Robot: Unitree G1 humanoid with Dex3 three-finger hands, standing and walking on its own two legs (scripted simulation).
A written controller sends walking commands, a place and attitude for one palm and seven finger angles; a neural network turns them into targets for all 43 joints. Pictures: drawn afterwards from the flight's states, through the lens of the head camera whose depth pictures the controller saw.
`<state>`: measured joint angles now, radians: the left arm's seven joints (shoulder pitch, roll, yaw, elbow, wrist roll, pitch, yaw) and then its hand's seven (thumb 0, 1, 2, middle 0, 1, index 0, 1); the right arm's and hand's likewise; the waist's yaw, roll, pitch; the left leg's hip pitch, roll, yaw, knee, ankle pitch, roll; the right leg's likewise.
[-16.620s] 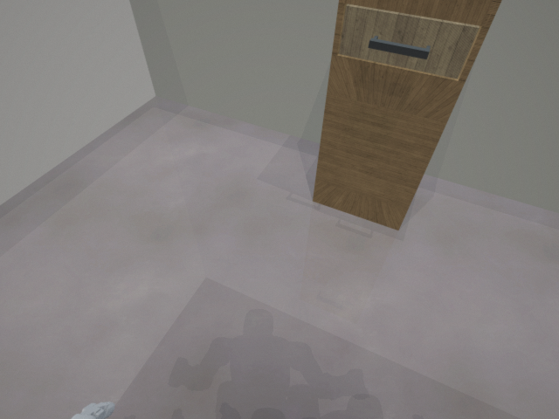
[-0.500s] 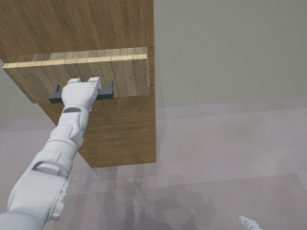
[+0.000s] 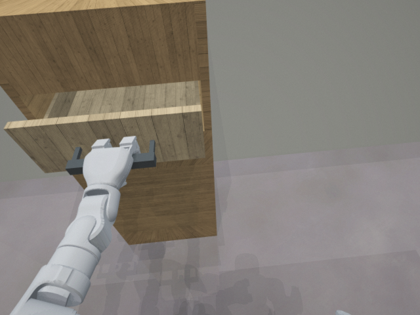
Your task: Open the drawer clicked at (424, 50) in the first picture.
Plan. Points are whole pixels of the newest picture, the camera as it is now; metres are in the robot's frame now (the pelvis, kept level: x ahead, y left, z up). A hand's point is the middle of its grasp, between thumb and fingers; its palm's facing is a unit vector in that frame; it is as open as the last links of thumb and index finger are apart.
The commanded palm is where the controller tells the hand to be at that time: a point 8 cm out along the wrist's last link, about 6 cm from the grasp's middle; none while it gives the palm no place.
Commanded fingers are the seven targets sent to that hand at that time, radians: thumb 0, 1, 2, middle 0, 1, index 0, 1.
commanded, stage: pull the drawer open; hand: left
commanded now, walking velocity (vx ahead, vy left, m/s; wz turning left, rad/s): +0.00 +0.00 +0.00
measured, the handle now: (113, 155) +0.42 +0.22 +0.06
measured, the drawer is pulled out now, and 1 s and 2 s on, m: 0.10 0.14 0.26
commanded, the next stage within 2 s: none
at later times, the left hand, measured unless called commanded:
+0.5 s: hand (117, 183) +0.37 +0.21 +0.04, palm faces +0.02 -0.05 -1.00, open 5.4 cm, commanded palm +0.32 +0.21 +0.10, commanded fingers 0.00 0.90 0.90 -0.40 -1.35 -0.40 -1.35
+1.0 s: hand (115, 196) +0.34 +0.20 +0.04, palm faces -0.01 -0.03 -1.00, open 5.3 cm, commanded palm +0.32 +0.21 +0.10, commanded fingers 0.00 0.90 0.90 -0.40 -1.35 -0.40 -1.35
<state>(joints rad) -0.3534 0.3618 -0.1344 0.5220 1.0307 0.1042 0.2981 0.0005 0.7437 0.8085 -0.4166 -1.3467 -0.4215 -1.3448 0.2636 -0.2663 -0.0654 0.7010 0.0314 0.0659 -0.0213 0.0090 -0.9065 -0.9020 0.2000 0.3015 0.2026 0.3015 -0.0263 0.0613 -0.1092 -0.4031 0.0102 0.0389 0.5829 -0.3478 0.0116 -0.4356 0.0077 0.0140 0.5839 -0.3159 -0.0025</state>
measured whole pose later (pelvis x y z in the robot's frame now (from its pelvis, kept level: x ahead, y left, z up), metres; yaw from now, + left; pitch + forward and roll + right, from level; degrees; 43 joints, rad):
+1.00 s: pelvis -0.02 -0.01 +0.00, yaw +2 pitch +6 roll +1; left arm -0.37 0.33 -0.21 0.52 1.03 0.12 0.23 -0.02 0.74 0.85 -0.41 -1.35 -0.42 -1.34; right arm 0.12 -0.22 -0.01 0.68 0.02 0.04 -0.07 0.01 -0.91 -0.90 0.20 0.30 0.20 0.30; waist 0.04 0.06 -0.07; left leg -0.37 -0.01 0.00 0.58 -0.32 0.00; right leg -0.40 -0.01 -0.02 0.61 -0.32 -0.02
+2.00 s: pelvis +0.01 -0.01 +0.00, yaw +1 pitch +4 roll +0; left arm 0.37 0.31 -0.22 -0.24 1.06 0.16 0.24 0.05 0.71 0.78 -0.34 -1.35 -0.42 -1.34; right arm 0.04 -0.20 0.02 0.58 0.00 0.05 0.05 0.01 -0.91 -0.90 0.20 0.30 0.20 0.30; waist 0.10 0.07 -0.08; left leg -0.28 0.01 0.02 0.60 -0.39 0.00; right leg -0.32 0.01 0.00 0.62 -0.37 -0.01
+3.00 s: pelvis -0.04 -0.02 +0.00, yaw +2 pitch +1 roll +1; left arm 0.23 0.32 -0.24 -0.10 1.04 0.16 0.23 0.00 -0.18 0.44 -0.34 -1.23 -0.37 -1.25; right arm 0.06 -0.20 0.02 0.64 -0.01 0.05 -0.02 0.01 -0.90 -0.90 0.20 0.30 0.20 0.30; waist 0.11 0.07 -0.04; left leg -0.29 0.01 0.00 0.59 -0.32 -0.01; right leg -0.32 0.00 -0.02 0.63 -0.31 -0.03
